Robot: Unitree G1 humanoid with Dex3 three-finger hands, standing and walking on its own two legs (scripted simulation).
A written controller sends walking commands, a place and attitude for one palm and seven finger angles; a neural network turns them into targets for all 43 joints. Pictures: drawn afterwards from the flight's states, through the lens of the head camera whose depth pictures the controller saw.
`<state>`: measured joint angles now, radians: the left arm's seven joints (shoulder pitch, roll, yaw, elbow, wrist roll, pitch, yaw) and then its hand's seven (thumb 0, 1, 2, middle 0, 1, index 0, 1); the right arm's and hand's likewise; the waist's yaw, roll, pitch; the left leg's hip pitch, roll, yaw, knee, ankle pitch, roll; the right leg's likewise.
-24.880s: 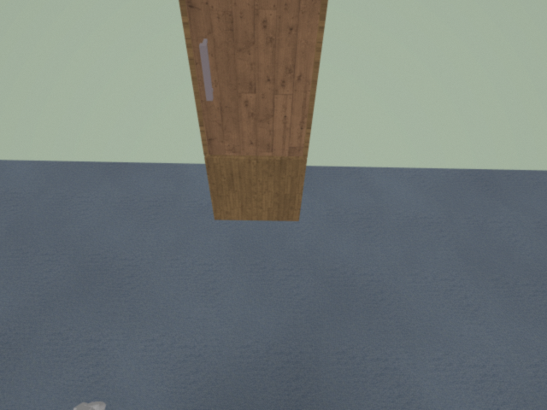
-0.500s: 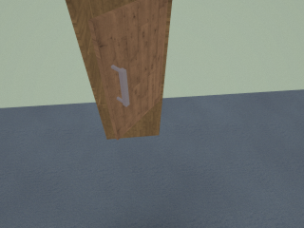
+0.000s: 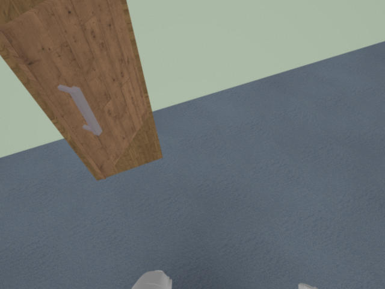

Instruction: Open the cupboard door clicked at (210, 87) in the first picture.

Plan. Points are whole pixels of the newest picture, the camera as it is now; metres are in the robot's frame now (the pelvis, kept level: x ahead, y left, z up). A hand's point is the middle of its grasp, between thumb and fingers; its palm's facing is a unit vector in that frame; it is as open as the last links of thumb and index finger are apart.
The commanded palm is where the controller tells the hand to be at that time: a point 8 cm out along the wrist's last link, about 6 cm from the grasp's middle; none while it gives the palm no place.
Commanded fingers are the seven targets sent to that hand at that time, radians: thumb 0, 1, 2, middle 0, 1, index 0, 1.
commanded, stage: walk to a spot facing it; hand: left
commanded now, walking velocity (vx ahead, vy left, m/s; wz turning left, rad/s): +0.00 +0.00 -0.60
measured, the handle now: (81, 111) +0.53 +0.36 +0.00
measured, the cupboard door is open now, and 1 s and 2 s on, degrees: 46 46 46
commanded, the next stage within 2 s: none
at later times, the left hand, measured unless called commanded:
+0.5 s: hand (136, 286) +0.14 +0.15 -0.17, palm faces -0.26 -0.92 -0.28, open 7.4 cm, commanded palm none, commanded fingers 0.00 0.90 0.90 -0.20 -0.30 -0.20 -0.30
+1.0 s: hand (202, 225) +0.29 +0.01 -0.16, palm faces -0.60 -0.78 -0.16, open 7.4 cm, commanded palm none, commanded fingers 0.00 0.90 0.90 -0.20 -0.30 -0.20 -0.30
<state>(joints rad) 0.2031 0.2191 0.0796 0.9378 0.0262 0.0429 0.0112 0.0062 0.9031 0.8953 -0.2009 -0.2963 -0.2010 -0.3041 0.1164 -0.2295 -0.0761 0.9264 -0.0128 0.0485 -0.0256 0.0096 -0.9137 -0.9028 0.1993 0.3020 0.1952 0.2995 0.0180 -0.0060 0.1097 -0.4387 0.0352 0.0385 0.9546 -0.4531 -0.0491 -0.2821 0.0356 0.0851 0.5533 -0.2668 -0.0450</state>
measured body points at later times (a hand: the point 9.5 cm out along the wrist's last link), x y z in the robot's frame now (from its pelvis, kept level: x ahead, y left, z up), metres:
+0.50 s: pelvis -0.01 -0.03 -0.01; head +0.05 -0.06 +0.43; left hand +0.15 +0.20 -0.15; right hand -0.02 -0.30 -0.16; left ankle +0.01 +0.13 -0.68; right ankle -0.02 -0.13 -0.74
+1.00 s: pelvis +0.08 -0.08 +0.00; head +0.13 -0.10 +0.45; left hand +0.32 +0.05 -0.14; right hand -0.10 -0.24 -0.14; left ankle +0.07 +0.08 -0.74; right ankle +0.08 -0.24 -0.69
